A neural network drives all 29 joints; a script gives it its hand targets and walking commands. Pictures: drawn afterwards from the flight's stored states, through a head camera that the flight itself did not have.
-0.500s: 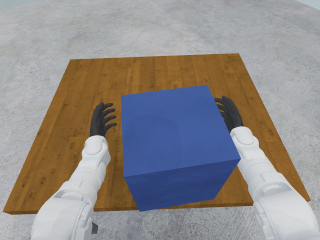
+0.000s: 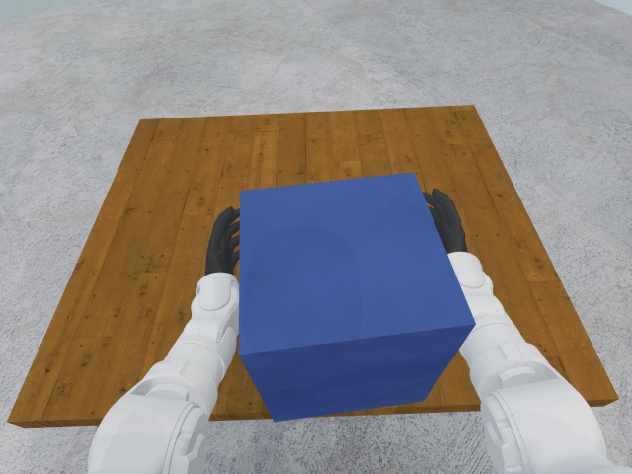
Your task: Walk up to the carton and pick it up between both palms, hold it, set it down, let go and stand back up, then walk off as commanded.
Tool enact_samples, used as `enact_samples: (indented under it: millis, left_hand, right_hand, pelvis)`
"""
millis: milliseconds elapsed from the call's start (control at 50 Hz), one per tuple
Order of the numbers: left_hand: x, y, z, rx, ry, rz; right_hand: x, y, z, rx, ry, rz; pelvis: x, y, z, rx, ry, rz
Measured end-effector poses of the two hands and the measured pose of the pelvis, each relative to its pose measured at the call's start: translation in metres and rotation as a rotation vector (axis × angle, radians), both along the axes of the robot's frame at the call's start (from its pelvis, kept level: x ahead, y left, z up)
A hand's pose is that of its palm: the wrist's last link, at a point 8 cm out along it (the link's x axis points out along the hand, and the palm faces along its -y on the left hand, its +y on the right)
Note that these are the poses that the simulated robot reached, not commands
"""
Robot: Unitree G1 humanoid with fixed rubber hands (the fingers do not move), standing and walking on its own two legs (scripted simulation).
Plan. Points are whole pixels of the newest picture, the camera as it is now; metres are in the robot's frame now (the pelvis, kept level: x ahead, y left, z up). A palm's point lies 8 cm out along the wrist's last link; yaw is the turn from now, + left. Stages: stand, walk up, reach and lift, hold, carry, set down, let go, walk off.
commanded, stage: reach and lift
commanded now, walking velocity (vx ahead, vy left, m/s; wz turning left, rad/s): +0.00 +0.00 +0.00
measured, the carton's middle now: (339, 305) +0.33 -0.02 +0.03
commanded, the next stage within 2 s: none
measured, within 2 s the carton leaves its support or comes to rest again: leaves its support in 1.10 s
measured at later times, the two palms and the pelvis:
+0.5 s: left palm (219, 265) +0.39 +0.14 +0.04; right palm (437, 251) +0.41 -0.16 +0.04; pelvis +0.00 +0.00 +0.00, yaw +0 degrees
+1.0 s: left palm (212, 261) +0.39 +0.15 +0.05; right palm (429, 249) +0.41 -0.15 +0.04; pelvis +0.00 +0.01 +0.00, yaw +0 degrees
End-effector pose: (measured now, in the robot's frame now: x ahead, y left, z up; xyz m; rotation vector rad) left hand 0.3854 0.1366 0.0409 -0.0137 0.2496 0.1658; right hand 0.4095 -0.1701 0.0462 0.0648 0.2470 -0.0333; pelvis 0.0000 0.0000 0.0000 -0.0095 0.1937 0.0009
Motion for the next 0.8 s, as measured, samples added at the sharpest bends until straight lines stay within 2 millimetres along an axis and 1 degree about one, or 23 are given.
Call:
enact_samples:
  millis: [220,340,800]
  left_hand:
    - [0.0,0.0,0.001,0.0,-0.001,0.012]
    - [0.0,0.001,0.001,0.001,-0.001,0.02]
    - [0.002,0.01,0.005,0.006,-0.009,0.014]
  right_hand:
    - [-0.001,0.003,-0.002,0.008,0.02,0.0]
    - [-0.002,0.008,-0.004,0.014,0.036,0.008]
    - [-0.001,0.021,-0.004,-0.016,0.042,0.03]
  pelvis:
    - [0.0,0.0,0.0,0.0,0.0,0.0]
    - [0.0,0.0,0.0,0.0,0.0,0.0]
    - [0.001,0.005,0.0,0.0,0.002,0.005]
